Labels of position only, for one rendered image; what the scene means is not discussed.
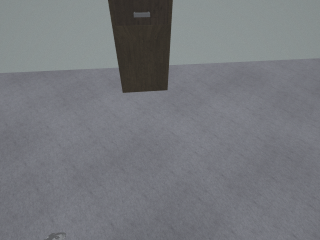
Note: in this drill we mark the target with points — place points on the cabinet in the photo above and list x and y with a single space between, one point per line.
143 54

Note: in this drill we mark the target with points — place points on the handle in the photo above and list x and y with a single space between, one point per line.
141 14

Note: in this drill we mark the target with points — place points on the drawer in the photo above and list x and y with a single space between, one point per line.
123 11

